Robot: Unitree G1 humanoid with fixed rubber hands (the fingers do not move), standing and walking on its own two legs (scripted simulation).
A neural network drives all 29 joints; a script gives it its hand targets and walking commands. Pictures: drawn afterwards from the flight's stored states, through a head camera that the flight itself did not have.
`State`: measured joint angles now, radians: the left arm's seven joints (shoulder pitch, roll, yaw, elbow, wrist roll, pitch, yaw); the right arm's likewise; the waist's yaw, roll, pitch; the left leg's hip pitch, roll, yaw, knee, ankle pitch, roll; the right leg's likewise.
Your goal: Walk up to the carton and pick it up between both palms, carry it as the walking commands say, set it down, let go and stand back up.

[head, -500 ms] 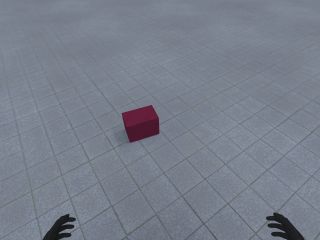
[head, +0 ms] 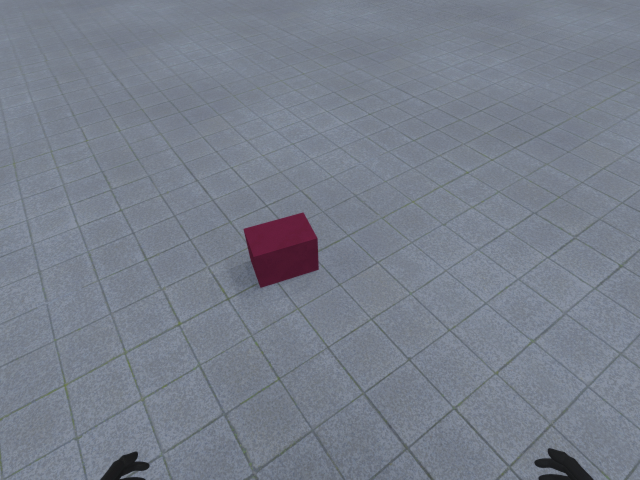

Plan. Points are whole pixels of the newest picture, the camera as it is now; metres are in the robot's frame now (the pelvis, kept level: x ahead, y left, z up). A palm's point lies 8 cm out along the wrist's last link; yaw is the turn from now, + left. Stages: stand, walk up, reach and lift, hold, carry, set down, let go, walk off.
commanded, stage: stand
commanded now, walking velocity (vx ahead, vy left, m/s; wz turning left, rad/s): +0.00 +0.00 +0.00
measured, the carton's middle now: (282, 249) +1.11 +0.19 -0.67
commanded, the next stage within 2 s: walk up in 1.40 s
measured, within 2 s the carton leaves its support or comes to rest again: neither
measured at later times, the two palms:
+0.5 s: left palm out of the picture +0.11 +0.31 -0.08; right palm out of the picture +0.11 -0.31 -0.08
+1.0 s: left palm out of the picture +0.10 +0.31 -0.08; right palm out of the picture +0.10 -0.31 -0.08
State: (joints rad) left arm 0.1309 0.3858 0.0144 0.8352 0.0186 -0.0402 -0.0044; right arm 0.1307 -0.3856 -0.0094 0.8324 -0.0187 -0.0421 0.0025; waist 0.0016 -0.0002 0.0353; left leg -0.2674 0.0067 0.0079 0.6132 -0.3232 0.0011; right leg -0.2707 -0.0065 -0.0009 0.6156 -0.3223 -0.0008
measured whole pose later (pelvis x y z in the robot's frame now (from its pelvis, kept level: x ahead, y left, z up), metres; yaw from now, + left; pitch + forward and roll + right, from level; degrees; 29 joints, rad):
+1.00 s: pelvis +0.00 +0.00 +0.02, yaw +0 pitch -2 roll +0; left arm 0.09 0.40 0.00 1.06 0.01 -0.02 0.00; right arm 0.08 -0.39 0.00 1.06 -0.01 -0.02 0.00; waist 0.00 0.00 0.04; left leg -0.13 0.01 0.01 0.35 -0.19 -0.01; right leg -0.13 0.00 0.00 0.35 -0.19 0.00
